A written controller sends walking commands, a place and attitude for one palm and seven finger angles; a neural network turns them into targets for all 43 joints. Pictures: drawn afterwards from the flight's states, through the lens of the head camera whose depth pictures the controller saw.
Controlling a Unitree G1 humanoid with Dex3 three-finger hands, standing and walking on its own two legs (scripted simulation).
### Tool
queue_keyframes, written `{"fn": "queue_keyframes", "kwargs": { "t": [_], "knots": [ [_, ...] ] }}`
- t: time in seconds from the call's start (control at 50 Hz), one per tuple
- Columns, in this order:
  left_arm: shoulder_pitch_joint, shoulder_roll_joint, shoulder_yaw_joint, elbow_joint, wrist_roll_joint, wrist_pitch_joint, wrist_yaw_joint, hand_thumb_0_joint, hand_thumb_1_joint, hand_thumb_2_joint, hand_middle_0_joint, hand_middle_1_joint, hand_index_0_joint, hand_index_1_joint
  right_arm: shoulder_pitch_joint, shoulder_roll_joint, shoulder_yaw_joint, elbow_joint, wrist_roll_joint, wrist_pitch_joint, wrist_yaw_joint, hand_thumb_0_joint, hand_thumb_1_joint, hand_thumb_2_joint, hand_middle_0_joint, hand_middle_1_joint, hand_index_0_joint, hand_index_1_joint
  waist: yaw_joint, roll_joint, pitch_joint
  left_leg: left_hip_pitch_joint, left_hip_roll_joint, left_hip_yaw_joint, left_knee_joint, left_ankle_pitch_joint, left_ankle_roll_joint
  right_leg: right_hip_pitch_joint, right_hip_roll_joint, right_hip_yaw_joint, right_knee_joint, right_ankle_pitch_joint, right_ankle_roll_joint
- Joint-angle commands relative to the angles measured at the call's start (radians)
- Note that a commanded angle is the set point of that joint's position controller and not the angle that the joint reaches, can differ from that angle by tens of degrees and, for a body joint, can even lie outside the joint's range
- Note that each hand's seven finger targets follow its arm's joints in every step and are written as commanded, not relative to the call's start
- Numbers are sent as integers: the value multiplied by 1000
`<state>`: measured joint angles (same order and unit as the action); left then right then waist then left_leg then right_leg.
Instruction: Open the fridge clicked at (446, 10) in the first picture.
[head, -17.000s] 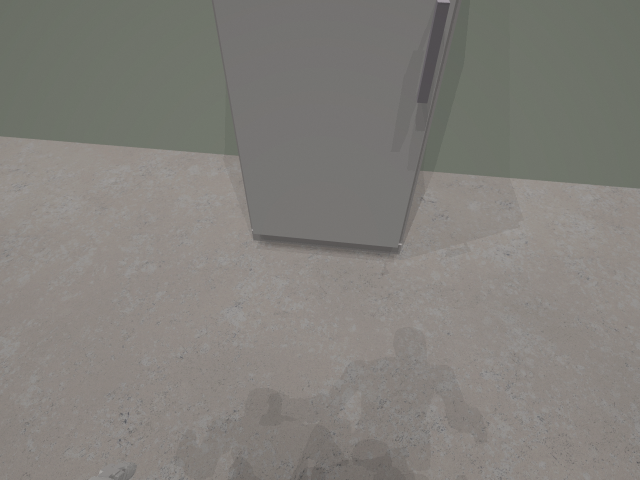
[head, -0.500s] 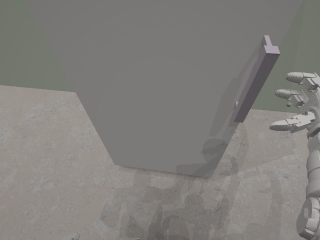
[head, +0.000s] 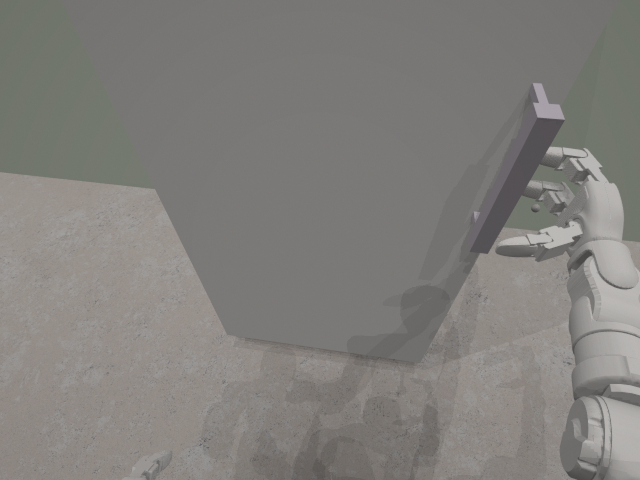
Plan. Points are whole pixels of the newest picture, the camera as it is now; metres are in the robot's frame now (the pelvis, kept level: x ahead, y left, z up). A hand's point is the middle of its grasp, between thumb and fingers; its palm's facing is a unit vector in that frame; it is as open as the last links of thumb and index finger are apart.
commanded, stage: feel for the door with the fingertips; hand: right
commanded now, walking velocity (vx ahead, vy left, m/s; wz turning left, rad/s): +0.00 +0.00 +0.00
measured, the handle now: (504, 178) +0.49 -0.17 +0.11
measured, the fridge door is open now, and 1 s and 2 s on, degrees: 0 0 0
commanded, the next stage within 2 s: slide the fingers in behind the handle in 0.32 s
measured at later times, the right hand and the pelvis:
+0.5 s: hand (537, 198) +0.45 -0.21 +0.12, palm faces +0.04 +1.00 +0.00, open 13.7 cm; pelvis -0.01 +0.01 +0.00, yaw -1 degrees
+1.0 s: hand (527, 211) +0.43 -0.19 +0.12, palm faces +0.04 +1.00 +0.00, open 14.0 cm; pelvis -0.01 +0.00 +0.00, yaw +0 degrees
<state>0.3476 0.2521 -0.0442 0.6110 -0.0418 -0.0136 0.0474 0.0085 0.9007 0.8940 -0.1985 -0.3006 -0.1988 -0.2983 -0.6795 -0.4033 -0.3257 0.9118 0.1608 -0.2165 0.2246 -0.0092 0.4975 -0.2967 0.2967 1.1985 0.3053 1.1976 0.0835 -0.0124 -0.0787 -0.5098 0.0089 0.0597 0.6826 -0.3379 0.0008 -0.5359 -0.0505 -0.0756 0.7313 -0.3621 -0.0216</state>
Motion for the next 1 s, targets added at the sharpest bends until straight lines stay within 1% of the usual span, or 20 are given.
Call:
{"fn": "queue_keyframes", "kwargs": {
  "t": [0.0, 0.02, 0.06, 0.12, 0.18, 0.24, 0.28, 0.3, 0.36, 0.4, 0.44, 0.5, 0.54, 0.6, 0.76, 0.8, 0.86, 0.92, 0.96, 0.98],
  "knots": [
    [67, 170, 70, -68, -6, -28, 16, 0, 900, 900, -200, -300, -200, -300, -514, -261, -37, -176, 18, -83, 17, 0, 500, -300, 300, 1200, 300, 1200, 21, -25, -309, 96, -39, -31, -65, 325, 14, 203, 27, 72, -78, 297, -12],
    [66, 166, 68, -68, -5, -29, 15, 0, 900, 900, -200, -300, -200, -300, -515, -229, -10, -169, 18, -83, 25, 0, 500, -300, 300, 1200, 300, 1200, 21, -75, -322, 83, -37, -31, -63, 323, 17, 219, 30, 71, -75, 302, -9],
    [78, 169, 68, -53, -4, -27, 14, 0, 900, 900, -200, -300, -200, -300, -543, -228, -3, -127, 15, -85, 31, 0, 500, -300, 300, 1200, 300, 1200, 32, -49, -305, 61, -37, -24, -61, 309, 17, 214, 26, 82, -72, 298, -8],
    [83, 173, 73, -55, -2, -25, 12, 0, 900, 900, -200, -300, -200, -300, -539, -248, -26, -131, 24, -95, 40, 0, 500, -300, 300, 1200, 300, 1200, 23, -38, -359, 91, -37, -31, -56, 341, 15, 220, 31, 75, -62, 318, -11],
    [91, 175, 72, -52, 1, -19, 12, 0, 900, 900, -200, -300, -200, -300, -537, -262, -34, -94, 20, -98, 40, 0, 500, -300, 300, 1200, 300, 1200, 20, -19, -330, 100, -36, -29, -55, 332, 17, 180, 33, 75, -61, 303, -14],
    [90, 170, 72, -56, -1, -15, 9, 0, 900, 900, -200, -300, -200, -300, -559, -232, -7, -105, 15, -101, 39, 0, 500, -300, 300, 1200, 300, 1200, 30, -50, -330, 72, -38, -29, -56, 324, 14, 192, 33, 74, -63, 297, -13],
    [102, 175, 73, -45, 2, -12, 11, 0, 900, 900, -200, -300, -200, -300, -597, -255, -18, -87, 13, -103, 36, 0, 500, -300, 300, 1200, 300, 1200, 42, -26, -306, 69, -37, -31, -62, 310, 13, 174, 33, 75, -59, 279, -19],
    [103, 180, 76, -46, 1, -12, 12, 0, 900, 900, -200, -300, -200, -300, -597, -298, -49, -90, 7, -106, 36, 0, 500, -300, 300, 1200, 300, 1200, 30, -38, -340, 86, -37, -39, -60, 310, 11, 169, 35, 73, -60, 271, -17],
    [106, 177, 72, -41, 1, -10, 14, 0, 900, 900, -200, -300, -200, -300, -610, -283, -30, -63, 2, -105, 42, 0, 500, -300, 300, 1200, 300, 1200, 37, -65, -321, 65, -36, -36, -61, 291, 14, 166, 35, 75, -63, 257, -14],
    [115, 179, 74, -38, 4, -11, 13, 0, 900, 900, -200, -300, -200, -300, -627, -285, -35, -64, 3, -112, 42, 0, 500, -300, 300, 1200, 300, 1200, 42, -59, -357, 59, -39, -36, -58, 294, 12, 187, 34, 79, -56, 270, -16],
    [111, 178, 71, -36, 2, -11, 12, 0, 900, 900, -200, -300, -200, -300, -638, -261, -7, -39, 2, -110, 44, 0, 500, -300, 300, 1200, 300, 1200, 53, -59, -306, 33, -39, -35, -67, 256, 11, 166, 33, 81, -62, 230, -15],
    [116, 183, 73, -45, 4, -15, 9, 0, 900, 900, -200, -300, -200, -300, -599, -286, -38, -58, 5, -122, 43, 0, 500, -300, 300, 1200, 300, 1200, 31, -60, -365, 54, -40, -33, -55, 266, 15, 186, 33, 83, -60, 251, -14],
    [109, 175, 71, -45, 2, -15, 6, 0, 900, 900, -200, -300, -200, -300, -611, -240, 2, -67, 6, -123, 46, 0, 500, -300, 300, 1200, 300, 1200, 41, -84, -337, 28, -41, -29, -57, 251, 16, 193, 31, 84, -62, 241, -11],
    [110, 182, 77, -55, 4, -16, 5, 0, 900, 900, -200, -300, -200, -300, -566, -289, -54, -98, 17, -130, 41, 0, 500, -300, 300, 1200, 300, 1200, 17, -50, -383, 74, -43, -31, -51, 282, 16, 193, 30, 82, -60, 268, -12],
    [74, 166, 76, -87, -2, -20, -3, 0, 900, 900, -200, -300, -200, -300, -457, -213, -20, -214, 24, -110, 7, 0, 500, -300, 300, 1200, 300, 1200, -8, -73, -348, 84, -45, -20, -53, 293, 20, 216, 27, 74, -81, 288, -6],
    [73, 168, 79, -87, -2, -21, -3, 0, 900, 900, -200, -300, -200, -300, -437, -236, -46, -242, 28, -108, -5, 0, 500, -300, 300, 1200, 300, 1200, -13, -35, -356, 110, -47, -22, -53, 321, 19, 215, 26, 73, -80, 312, -8],
    [61, 164, 75, -80, -5, -25, 0, 0, 900, 900, -200, -300, -200, -300, -455, -199, -11, -226, 21, -91, -15, 0, 500, -300, 300, 1200, 300, 1200, 3, -20, -283, 85, -45, -18, -67, 283, 17, 192, 27, 73, -92, 261, -8],
    [53, 161, 72, -79, -3, -27, 5, 0, 900, 900, -200, -300, -200, -300, -483, -211, -13, -244, 12, -93, -25, 0, 500, -300, 300, 1200, 300, 1200, 4, -43, -303, 94, -41, -24, -68, 285, 18, 205, 30, 72, -93, 259, -9],
    [51, 157, 72, -72, -4, -33, 5, 0, 900, 900, -200, -300, -200, -300, -514, -161, 30, -238, 13, -96, -22, 0, 500, -300, 300, 1200, 300, 1200, 17, -63, -294, 62, -42, -19, -69, 270, 19, 233, 27, 78, -92, 260, -5],
    [57, 160, 73, -69, -1, -34, 4, 0, 900, 900, -200, -300, -200, -300, -502, -172, 15, -235, 19, -100, -23, 0, 500, -300, 300, 1200, 300, 1200, 14, -24, -303, 79, -43, -22, -70, 282, 19, 228, 27, 80, -84, 269, -9]
  ]
}}
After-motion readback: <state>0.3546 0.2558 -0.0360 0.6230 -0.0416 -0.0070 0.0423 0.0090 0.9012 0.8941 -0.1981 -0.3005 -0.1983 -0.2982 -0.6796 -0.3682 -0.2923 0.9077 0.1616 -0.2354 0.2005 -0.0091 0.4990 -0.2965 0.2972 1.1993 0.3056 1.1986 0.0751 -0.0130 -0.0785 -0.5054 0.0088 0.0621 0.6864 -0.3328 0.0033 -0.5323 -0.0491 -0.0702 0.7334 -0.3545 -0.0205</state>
